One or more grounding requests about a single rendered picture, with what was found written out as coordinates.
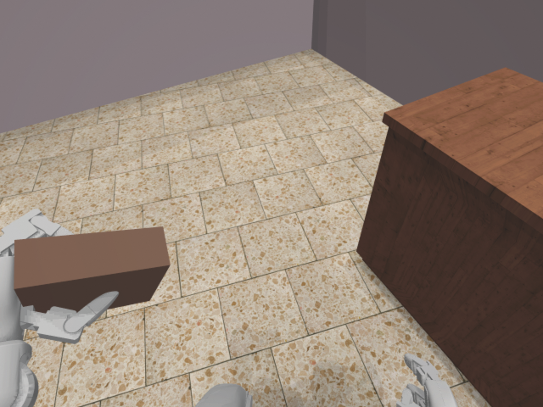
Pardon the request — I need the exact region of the left robot hand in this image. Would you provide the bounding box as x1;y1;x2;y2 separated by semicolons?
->
0;209;119;344

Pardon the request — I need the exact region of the table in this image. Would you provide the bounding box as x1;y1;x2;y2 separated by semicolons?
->
356;67;543;407

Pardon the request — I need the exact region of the left robot thigh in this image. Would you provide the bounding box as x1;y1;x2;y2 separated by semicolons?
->
195;383;253;407

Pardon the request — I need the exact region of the right robot hand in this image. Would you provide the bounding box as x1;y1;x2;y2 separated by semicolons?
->
396;353;458;407

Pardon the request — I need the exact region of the left robot forearm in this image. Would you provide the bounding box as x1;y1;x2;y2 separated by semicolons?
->
0;340;39;407

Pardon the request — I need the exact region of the sponge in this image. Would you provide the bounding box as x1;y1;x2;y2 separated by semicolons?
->
14;226;171;314

